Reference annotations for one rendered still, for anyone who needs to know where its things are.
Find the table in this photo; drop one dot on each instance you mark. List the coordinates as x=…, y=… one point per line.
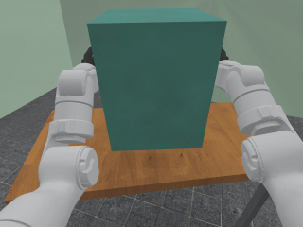
x=127, y=172

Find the robot left hand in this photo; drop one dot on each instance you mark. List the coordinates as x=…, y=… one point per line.
x=88, y=57

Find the right robot forearm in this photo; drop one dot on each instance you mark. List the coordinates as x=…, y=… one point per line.
x=254, y=104

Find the carton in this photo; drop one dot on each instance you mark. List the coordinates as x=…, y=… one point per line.
x=156, y=70

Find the robot right hand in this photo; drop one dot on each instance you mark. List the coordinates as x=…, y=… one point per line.
x=223, y=56

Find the left robot forearm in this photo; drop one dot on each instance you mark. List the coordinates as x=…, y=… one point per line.
x=74, y=102

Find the right robot upper arm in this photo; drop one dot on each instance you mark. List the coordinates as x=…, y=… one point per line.
x=276, y=160

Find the left robot upper arm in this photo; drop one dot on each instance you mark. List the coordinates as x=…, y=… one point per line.
x=65, y=173

